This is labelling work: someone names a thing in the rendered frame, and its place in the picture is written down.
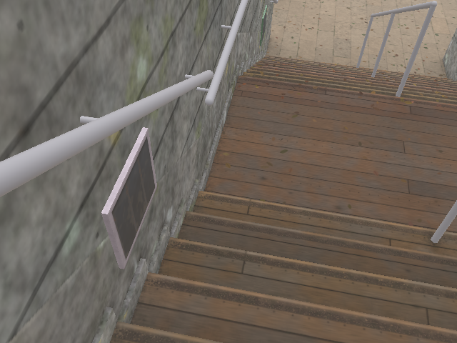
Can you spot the stairs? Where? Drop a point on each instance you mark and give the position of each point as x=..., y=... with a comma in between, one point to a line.
x=248, y=271
x=428, y=88

